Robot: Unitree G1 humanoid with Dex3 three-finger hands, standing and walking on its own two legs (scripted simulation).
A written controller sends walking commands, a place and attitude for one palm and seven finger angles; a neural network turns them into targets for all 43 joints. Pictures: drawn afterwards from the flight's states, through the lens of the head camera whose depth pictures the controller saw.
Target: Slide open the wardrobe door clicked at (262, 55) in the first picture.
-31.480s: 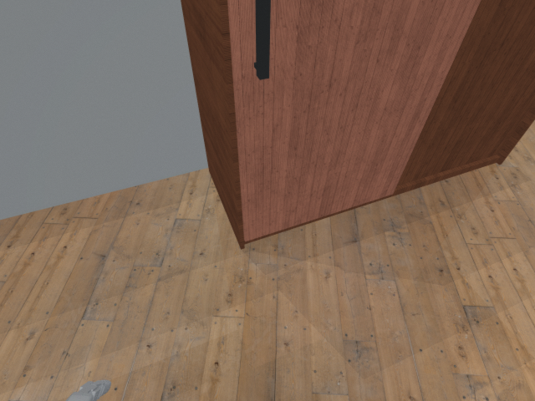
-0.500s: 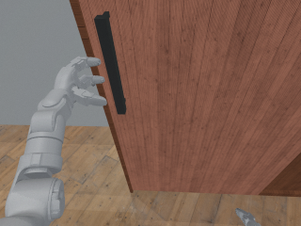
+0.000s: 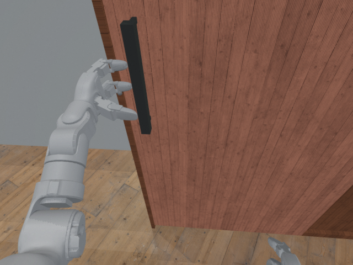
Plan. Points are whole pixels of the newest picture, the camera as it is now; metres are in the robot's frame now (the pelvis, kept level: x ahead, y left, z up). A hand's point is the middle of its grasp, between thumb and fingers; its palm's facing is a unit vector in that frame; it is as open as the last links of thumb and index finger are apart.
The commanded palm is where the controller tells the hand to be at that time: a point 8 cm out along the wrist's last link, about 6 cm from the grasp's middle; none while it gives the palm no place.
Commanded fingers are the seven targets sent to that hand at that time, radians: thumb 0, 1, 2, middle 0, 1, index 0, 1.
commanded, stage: feel for the door with the fingertips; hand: left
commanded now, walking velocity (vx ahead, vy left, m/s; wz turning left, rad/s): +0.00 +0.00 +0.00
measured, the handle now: (140, 82) +0.48 +0.12 +0.20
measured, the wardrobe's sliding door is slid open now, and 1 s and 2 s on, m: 0.00 0.00 0.00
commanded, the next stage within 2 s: slide the fingers in behind the handle in 0.32 s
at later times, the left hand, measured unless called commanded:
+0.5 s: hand (124, 87) +0.43 +0.15 +0.22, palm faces -0.01 -1.00 +0.00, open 13.8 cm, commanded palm +0.41 +0.19 +0.22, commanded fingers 0.00 -0.50 0.30 -0.30 -1.20 -0.30 -1.20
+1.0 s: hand (125, 95) +0.40 +0.13 +0.22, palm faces -0.01 -1.00 +0.00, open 14.0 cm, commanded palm +0.39 +0.18 +0.22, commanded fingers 0.00 -0.50 0.30 -0.30 -1.20 -0.30 -1.20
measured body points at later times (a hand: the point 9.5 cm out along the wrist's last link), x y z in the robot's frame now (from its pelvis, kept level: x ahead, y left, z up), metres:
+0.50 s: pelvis -0.01 +0.00 +0.00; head -0.01 -0.01 +0.45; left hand +0.43 +0.20 +0.22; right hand +0.08 -0.25 -0.12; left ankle +0.01 +0.12 -0.74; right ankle -0.05 -0.09 -0.74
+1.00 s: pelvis +0.00 +0.01 +0.00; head -0.02 -0.01 +0.45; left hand +0.40 +0.19 +0.22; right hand +0.16 -0.23 -0.09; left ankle +0.01 +0.12 -0.74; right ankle -0.05 -0.09 -0.74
